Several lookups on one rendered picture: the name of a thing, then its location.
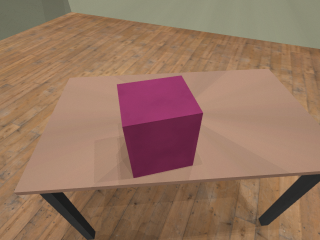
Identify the carton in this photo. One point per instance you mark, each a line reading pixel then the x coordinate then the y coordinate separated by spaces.
pixel 161 122

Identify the table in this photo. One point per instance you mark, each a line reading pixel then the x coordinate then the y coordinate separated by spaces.
pixel 252 127

